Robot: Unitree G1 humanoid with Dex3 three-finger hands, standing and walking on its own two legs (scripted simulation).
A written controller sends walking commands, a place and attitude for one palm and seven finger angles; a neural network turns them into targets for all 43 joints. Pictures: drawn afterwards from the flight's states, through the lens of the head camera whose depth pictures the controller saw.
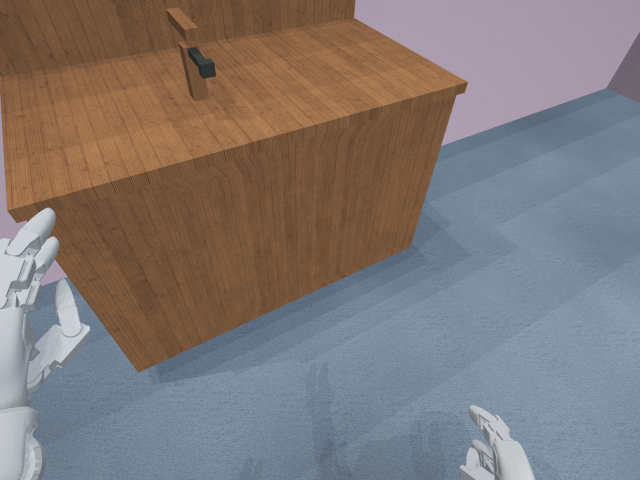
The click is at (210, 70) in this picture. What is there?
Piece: tap's lever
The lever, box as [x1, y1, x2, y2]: [197, 58, 215, 78]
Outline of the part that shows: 209,58 197,61 199,73 203,78 215,75 213,62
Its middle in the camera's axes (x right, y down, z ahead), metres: -0.24 -0.35 +0.79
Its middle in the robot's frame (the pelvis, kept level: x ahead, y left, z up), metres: +0.83 +0.30 +0.13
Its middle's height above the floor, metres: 0.90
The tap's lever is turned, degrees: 0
